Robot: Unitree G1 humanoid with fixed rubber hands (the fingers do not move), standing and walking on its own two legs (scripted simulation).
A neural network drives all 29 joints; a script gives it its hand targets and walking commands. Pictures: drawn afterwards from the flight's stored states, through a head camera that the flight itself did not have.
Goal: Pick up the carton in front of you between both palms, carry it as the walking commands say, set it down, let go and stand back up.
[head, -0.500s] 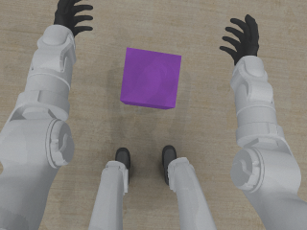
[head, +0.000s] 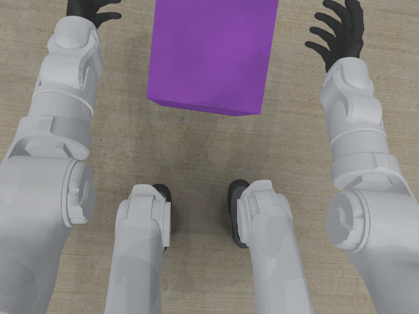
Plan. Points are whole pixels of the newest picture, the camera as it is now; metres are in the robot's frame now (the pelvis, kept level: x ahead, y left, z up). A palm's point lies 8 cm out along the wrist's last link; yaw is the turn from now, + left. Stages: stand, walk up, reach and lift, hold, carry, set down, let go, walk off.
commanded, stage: reach and lift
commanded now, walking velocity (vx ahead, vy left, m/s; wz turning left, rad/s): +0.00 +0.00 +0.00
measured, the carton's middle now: (207, 64) +0.53 -0.01 -0.35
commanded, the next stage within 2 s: none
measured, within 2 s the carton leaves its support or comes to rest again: leaves its support in 1.22 s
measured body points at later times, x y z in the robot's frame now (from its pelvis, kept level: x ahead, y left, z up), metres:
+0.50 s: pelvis -0.02 +0.00 -0.11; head +0.37 +0.01 +0.12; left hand +0.57 +0.17 -0.30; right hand +0.53 -0.20 -0.29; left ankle +0.08 +0.12 -0.44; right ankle +0.10 -0.13 -0.44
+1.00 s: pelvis -0.03 +0.00 -0.11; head +0.36 +0.01 +0.12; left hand +0.57 +0.14 -0.29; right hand +0.53 -0.17 -0.29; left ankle +0.08 +0.12 -0.44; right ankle +0.10 -0.13 -0.44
